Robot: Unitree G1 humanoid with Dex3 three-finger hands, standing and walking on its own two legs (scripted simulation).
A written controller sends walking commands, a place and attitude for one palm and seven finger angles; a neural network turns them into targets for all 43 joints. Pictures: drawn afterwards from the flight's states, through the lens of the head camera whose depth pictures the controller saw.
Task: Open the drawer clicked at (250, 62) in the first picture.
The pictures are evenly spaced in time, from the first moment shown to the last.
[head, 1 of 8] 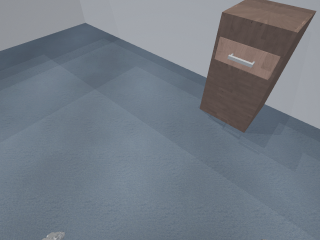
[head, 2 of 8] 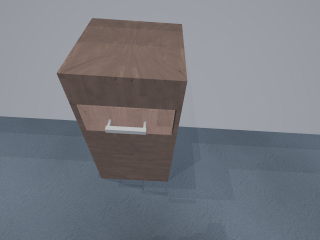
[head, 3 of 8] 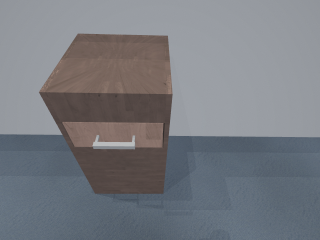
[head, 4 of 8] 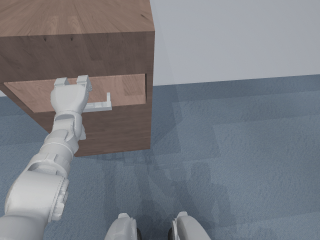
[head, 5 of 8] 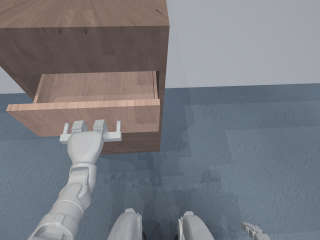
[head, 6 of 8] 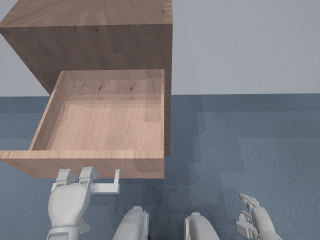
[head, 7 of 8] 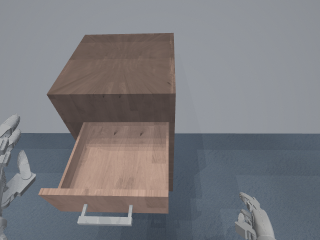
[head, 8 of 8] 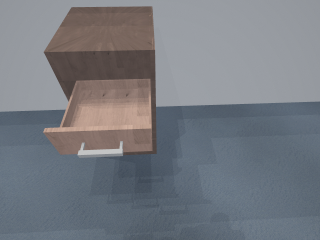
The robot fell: no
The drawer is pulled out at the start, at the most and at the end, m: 0.00 0.28 0.28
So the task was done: yes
